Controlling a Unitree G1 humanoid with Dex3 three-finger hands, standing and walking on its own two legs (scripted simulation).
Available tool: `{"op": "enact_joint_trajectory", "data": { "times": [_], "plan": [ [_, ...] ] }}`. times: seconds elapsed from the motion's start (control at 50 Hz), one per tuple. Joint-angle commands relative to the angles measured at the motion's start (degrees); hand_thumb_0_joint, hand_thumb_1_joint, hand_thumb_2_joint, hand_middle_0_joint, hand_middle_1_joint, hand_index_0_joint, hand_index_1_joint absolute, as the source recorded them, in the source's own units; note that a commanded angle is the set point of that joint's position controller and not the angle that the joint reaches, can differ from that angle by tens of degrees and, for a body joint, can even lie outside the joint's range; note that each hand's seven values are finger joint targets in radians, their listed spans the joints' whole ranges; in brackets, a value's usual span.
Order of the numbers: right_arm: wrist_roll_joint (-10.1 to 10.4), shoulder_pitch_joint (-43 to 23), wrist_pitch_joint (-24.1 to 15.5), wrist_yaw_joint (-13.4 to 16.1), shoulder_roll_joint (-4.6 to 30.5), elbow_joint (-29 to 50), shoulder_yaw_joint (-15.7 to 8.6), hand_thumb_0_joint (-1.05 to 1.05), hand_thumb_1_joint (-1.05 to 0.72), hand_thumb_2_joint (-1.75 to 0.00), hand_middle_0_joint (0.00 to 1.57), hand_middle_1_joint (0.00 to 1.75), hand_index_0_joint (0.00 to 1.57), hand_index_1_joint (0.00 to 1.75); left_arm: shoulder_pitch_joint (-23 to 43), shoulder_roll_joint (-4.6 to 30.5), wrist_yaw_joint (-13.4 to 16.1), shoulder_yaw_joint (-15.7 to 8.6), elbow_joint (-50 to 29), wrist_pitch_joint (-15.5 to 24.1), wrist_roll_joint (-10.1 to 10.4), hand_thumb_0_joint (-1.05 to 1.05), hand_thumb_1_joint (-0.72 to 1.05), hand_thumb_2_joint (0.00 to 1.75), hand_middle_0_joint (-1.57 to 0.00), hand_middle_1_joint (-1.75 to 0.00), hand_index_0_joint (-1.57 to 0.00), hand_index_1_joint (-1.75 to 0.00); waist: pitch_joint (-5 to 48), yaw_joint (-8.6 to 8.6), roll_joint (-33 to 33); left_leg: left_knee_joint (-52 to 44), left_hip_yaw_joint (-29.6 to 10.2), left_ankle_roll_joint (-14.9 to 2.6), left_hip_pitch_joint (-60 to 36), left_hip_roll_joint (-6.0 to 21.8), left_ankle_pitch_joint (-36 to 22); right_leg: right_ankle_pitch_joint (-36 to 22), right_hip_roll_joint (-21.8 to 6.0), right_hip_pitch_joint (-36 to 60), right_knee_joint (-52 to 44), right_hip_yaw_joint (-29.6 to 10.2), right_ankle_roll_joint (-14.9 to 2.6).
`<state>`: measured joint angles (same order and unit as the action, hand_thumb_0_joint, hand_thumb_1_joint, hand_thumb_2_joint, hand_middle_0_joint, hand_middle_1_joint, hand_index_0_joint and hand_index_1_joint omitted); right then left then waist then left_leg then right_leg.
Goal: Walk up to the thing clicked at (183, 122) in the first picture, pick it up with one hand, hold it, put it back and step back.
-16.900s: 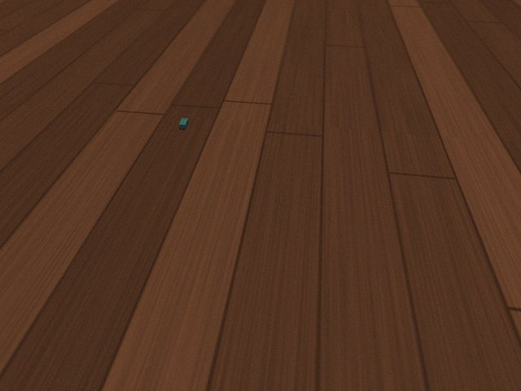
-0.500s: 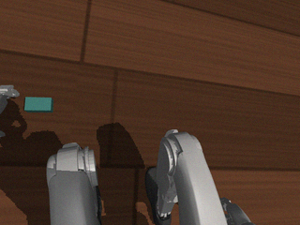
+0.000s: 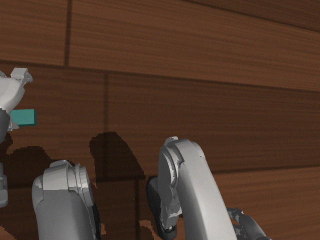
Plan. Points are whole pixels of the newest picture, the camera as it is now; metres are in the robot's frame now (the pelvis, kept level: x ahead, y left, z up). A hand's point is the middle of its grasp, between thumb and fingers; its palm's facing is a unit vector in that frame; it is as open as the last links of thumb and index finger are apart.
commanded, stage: approach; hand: left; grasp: from above
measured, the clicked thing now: (20, 118) +0.46 +0.30 -0.30
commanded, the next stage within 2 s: close in in 0.52 s
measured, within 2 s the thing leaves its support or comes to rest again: neither
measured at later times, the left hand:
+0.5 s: hand out of the picture +0.42 +0.33 -0.18, palm faces -0.46 -0.06 -0.88, open 13.3 cm
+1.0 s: hand (5, 112) +0.46 +0.30 -0.20, palm faces -0.52 -0.02 -0.85, open 13.9 cm
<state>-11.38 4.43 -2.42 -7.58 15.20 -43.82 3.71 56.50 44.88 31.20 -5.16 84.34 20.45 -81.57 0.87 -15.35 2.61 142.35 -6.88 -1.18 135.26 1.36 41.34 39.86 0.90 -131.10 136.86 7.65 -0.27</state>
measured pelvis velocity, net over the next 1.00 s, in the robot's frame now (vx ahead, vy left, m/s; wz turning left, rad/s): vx -0.01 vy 0.00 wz -0.02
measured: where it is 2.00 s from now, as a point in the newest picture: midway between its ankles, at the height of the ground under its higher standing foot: (129, 231)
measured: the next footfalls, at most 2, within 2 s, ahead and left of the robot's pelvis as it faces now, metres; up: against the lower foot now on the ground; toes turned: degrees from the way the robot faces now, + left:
none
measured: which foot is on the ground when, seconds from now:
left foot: down 0.00-1.00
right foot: down 0.00-1.00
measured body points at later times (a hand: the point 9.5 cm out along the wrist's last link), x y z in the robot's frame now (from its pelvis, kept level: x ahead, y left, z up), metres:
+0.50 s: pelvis -0.01 +0.00 +0.01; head +0.25 +0.09 +0.37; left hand +0.44 +0.33 -0.12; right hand +0.06 -0.28 -0.09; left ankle +0.07 +0.12 -0.28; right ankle +0.09 -0.11 -0.28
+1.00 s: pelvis -0.01 +0.00 +0.00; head +0.26 +0.08 +0.35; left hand +0.48 +0.30 -0.15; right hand +0.02 -0.26 -0.09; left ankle +0.07 +0.12 -0.28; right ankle +0.09 -0.11 -0.28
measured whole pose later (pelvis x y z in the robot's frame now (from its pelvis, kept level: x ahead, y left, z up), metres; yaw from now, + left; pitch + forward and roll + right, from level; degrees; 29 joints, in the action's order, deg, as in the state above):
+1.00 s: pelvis -0.01 +0.00 +0.00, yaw -1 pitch +32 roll -10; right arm -9.9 8.8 -3.2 -7.7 16.3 -39.8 10.1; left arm 59.3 51.7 24.1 -5.1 90.6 16.3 -76.8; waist -4.0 -19.4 2.6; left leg 141.6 -7.6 -1.8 135.5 1.2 39.4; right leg 37.8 1.2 -130.6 135.3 8.2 0.4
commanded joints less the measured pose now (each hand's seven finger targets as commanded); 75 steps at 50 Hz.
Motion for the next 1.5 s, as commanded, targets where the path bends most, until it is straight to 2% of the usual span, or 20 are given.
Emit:
{"op": "enact_joint_trajectory", "data": {
  "times": [0.0, 0.14, 0.2, 0.28, 0.34, 0.42, 0.52, 0.58, 0.62, 0.68, 0.72, 0.84, 0.94, 0.96, 1.02, 1.06, 1.12, 1.2, 1.34, 1.48],
  "plan": [
    [1.3, 12.2, 0.3, 0.5, 15.4, 1.5, -3.4, 0.00, -0.92, -0.90, 0.20, 0.30, 0.20, 0.30, 19.1, 17.5, 2.5, -2.5, -4.5, -6.6, 1.5, 0.00, -0.41, 0.88, -0.16, -0.95, -0.18, -0.93, 41.0, 0.54, -23.2, -15.2, 3.6, -0.88, -32.4, -1.4, -15.0, -16.8, 2.1, 17.5, -13.6, 1.4, -1.99],
    [3.5, 12.1, 0.3, 0.4, 15.6, 3.8, -1.9, 0.00, -0.92, -0.90, 0.20, 0.30, 0.20, 0.30, 10.0, 17.3, -6.4, -0.1, 1.0, -11.3, 8.1, 0.00, -0.44, 0.91, -0.12, -1.01, -0.15, -0.98, 36.9, 0.54, -12.3, -14.4, 3.9, -3.04, -22.7, -1.9, -13.4, -16.9, 2.0, 24.9, -15.5, 0.2, -0.57],
    [3.7, 12.2, 0.9, 0.7, 15.8, 4.1, -1.0, 0.00, -0.92, -0.90, 0.20, 0.30, 0.20, 0.30, 7.7, 19.1, -11.0, 0.1, -0.5, -9.6, 10.6, 0.00, -0.44, 0.90, -0.11, -1.04, -0.15, -1.00, 37.0, 1.10, -10.9, -14.4, 4.4, -3.03, -20.2, -2.1, -12.0, -16.0, 2.1, 29.7, -16.3, -0.6, -0.21],
    [3.2, 13.4, 1.6, 1.0, 16.6, 4.3, -1.0, 0.00, -0.92, -0.90, 0.20, 0.30, 0.20, 0.30, 10.1, 22.7, -14.3, -2.4, -10.7, -3.6, 12.8, 0.00, -0.39, 0.85, -0.15, -1.02, -0.19, -0.98, 38.0, 1.20, -12.2, -13.4, 4.0, -2.37, -21.7, -2.1, -12.0, -14.6, 2.1, 30.6, -16.8, -0.7, -0.49],
    [2.0, 14.5, 2.0, 1.1, 17.4, 4.3, -1.8, 0.00, -0.92, -0.90, 0.20, 0.30, 0.20, 0.30, 11.4, 23.9, -13.3, -5.9, -18.8, 2.7, 13.0, 0.00, -0.39, 0.85, -0.16, -1.00, -0.19, -0.96, 41.6, 2.00, -17.8, -12.3, 3.1, -0.76, -29.2, -1.7, -15.4, -15.0, 2.2, 28.8, -16.8, 0.6, -1.60],
    [1.2, 13.8, 2.5, 0.7, 17.0, 4.5, -4.2, 0.00, -0.92, -0.90, 0.20, 0.30, 0.20, 0.30, 10.8, 17.8, -9.5, -3.2, -28.4, 7.1, 11.1, 0.00, -0.41, 0.87, -0.14, -0.98, -0.17, -0.95, 43.8, 1.75, -25.4, -15.0, 0.9, 0.85, -39.1, -0.8, -15.7, -13.2, 2.4, 19.9, -15.1, 2.3, -2.62],
    [1.5, 13.5, 2.5, 0.7, 16.2, 0.6, -4.3, 0.00, -0.91, -0.90, 0.20, 0.30, 0.20, 0.30, 17.2, 11.4, -4.3, 2.2, -16.7, 4.9, 6.4, 0.00, -0.47, 0.96, -0.13, -0.95, -0.13, -0.94, 36.0, -1.45, -25.3, -17.4, -0.5, 0.88, -37.5, -0.6, -11.9, -11.3, 2.1, 11.2, -13.8, 3.9, -2.11],
    [1.6, 13.8, 2.2, 0.8, 16.8, -0.3, -3.4, 0.00, -0.91, -0.90, 0.20, 0.30, 0.20, 0.30, 20.5, 11.9, -2.2, 3.9, -7.6, 2.3, 2.3, 0.00, -0.42, 1.00, -0.16, -0.98, -0.17, -0.98, 32.7, -2.82, -22.3, -17.2, -1.0, 0.64, -35.3, -0.8, -11.4, -11.7, 1.9, 9.4, -13.2, 4.5, -2.13],
    [1.5, 13.6, 1.9, 1.0, 17.2, -0.2, -2.6, 0.00, -0.91, -0.90, 0.20, 0.30, 0.20, 0.30, 22.7, 14.7, -0.9, 2.7, -4.3, 0.7, 1.0, 0.00, -0.44, 0.95, -0.12, -1.00, -0.14, -0.97, 32.3, -2.45, -22.5, -18.0, -0.7, 0.48, -34.6, -1.1, -11.2, -12.0, 1.8, 9.8, -13.3, 4.3, -1.95],
    [1.2, 13.4, 0.7, 0.6, 16.8, 0.8, -1.2, 0.00, -0.91, -0.90, 0.20, 0.30, 0.20, 0.30, 22.0, 12.7, -0.4, 3.9, 4.4, -2.2, 0.7, 0.00, -0.47, 0.93, -0.06, -1.06, -0.10, -1.02, 28.9, -4.24, -20.3, -17.8, 0.0, -0.15, -30.9, -1.3, -9.6, -11.4, 1.8, 10.8, -13.8, 4.0, -1.75],
    [1.5, 12.7, 0.0, 0.7, 16.8, 1.7, -0.6, 0.00, -0.91, -0.90, 0.20, 0.30, 0.20, 0.30, 21.3, 13.9, -0.9, 3.9, 7.5, -3.8, 1.0, 0.00, -0.47, 0.93, -0.06, -1.06, -0.10, -1.02, 29.6, -4.04, -18.7, -17.3, 0.7, -0.70, -29.0, -1.5, -8.5, -10.7, 2.0, 11.8, -14.5, 3.6, -1.72],
    [1.8, 12.8, -1.0, 0.7, 17.0, 5.2, 0.2, 0.00, -0.91, -0.90, 0.20, 0.30, 0.20, 0.30, 19.9, 21.2, -4.0, 0.5, 0.8, -6.2, 3.6, 0.00, -0.49, 0.93, -0.07, -1.05, -0.10, -1.02, 37.3, -2.07, -22.4, -15.8, 2.6, -1.00, -30.5, -1.8, -13.2, -15.0, 1.9, 20.0, -14.2, 2.2, -1.51],
    [2.0, 13.2, -1.2, 0.7, 17.8, 6.3, 1.1, 0.00, -0.91, -0.90, 0.20, 0.30, 0.20, 0.30, 17.6, 24.0, -5.8, -1.6, -1.5, -4.1, 6.9, 0.00, -0.51, 0.96, -0.07, -1.01, -0.08, -1.00, 35.9, -3.01, -18.2, -13.5, 2.4, -1.60, -26.0, -1.4, -12.8, -15.2, 2.1, 23.7, -14.9, 2.0, -1.03],
    [1.7, 14.6, -1.1, 0.7, 18.4, 6.0, 1.2, 0.00, -0.91, -0.90, 0.20, 0.30, 0.20, 0.30, 16.2, 26.8, -5.8, -4.1, -1.4, -3.5, 6.8, 0.00, -0.52, 0.97, -0.06, -1.01, -0.07, -0.99, 36.1, -3.23, -17.4, -12.9, 2.5, -1.77, -25.8, -1.3, -14.4, -17.0, 2.1, 25.9, -14.7, 1.9, -0.68],
    [0.9, 14.5, -0.7, 0.6, 18.5, 6.1, 1.6, 0.00, -0.91, -0.90, 0.20, 0.30, 0.20, 0.30, 14.9, 26.4, -5.8, -4.6, -2.0, -0.4, 6.7, 0.00, -0.51, 0.96, -0.06, -1.00, -0.07, -0.99, 35.5, -3.12, -17.8, -11.8, 2.0, -1.27, -25.6, -1.2, -14.2, -15.9, 2.4, 25.9, -14.6, 2.1, -1.24],
    [0.0, 15.1, -0.5, 0.5, 18.5, 5.9, 2.2, 0.00, -0.90, -0.90, 0.20, 0.30, 0.20, 0.30, 14.8, 27.4, -5.2, -4.7, -1.9, 1.7, 6.0, 0.00, -0.51, 0.96, -0.06, -1.00, -0.07, -0.99, 35.6, -3.58, -18.6, -11.1, 1.6, -1.19, -26.7, -0.9, -13.9, -15.5, 2.6, 25.8, -14.4, 2.1, -1.26],
    [-0.9, 15.6, -0.8, 0.1, 18.0, 4.2, 3.2, 0.00, -0.90, -0.90, 0.20, 0.30, 0.20, 0.30, 16.4, 24.6, -4.0, -1.5, -1.7, 4.0, 5.3, 0.00, -0.51, 0.96, -0.06, -0.99, -0.07, -0.98, 33.9, -4.39, -22.0, -11.3, 0.9, -0.65, -30.0, -0.5, -12.9, -13.7, 3.2, 22.3, -14.2, 3.4, -1.52],
    [-1.8, 15.0, -1.2, -0.2, 18.9, 3.6, 3.6, 0.00, -0.90, -0.90, 0.20, 0.30, 0.20, 0.30, 16.6, 26.9, 0.0, -2.8, -2.6, 5.3, 3.4, 0.00, -0.51, 0.98, -0.07, -0.97, -0.07, -0.96, 35.4, -3.91, -24.4, -11.6, 0.1, -0.14, -33.3, -0.1, -14.9, -15.0, 3.6, 21.7, -13.1, 4.8, -1.39],
    [-3.7, 11.6, -3.0, -1.7, 19.3, 2.4, 4.3, 0.00, -0.90, -0.90, 0.20, 0.30, 0.20, 0.30, 14.1, 22.3, 6.8, 1.1, 5.6, 2.6, -0.8, 0.00, -0.50, 0.98, -0.07, -0.97, -0.08, -0.97, 29.7, -5.24, -24.9, -11.8, -0.9, 0.43, -32.1, 0.4, -15.1, -15.8, 4.4, 18.0, -11.2, 6.2, -1.65],
    [-4.0, 10.5, -6.6, -3.9, 21.0, 2.0, 4.1, 0.00, -0.90, -0.90, 0.20, 0.30, 0.20, 0.30, 17.2, 20.4, 9.9, 2.3, 7.3, -2.5, 0.1, 0.00, -0.50, 0.97, -0.07, -0.99, -0.07, -0.98, 27.9, -7.50, -25.6, -12.2, -2.4, 0.82, -32.0, 0.7, -13.9, -16.2, 4.1, 16.2, -10.2, 6.9, -1.23]
  ]
}}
